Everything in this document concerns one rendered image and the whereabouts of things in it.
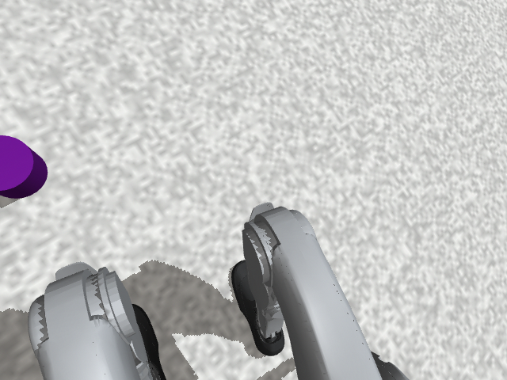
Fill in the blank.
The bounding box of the right robot hand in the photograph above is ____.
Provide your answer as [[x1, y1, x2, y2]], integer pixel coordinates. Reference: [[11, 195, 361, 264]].
[[371, 351, 409, 380]]

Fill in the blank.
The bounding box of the left robot foot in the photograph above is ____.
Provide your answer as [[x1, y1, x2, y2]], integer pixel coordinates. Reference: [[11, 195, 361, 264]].
[[132, 304, 166, 380]]

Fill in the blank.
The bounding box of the right robot foot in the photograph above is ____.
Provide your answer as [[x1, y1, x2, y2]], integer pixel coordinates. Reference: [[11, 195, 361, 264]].
[[231, 260, 284, 356]]

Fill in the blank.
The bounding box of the tin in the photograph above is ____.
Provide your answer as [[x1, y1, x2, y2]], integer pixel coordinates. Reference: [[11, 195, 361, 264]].
[[0, 135, 48, 199]]

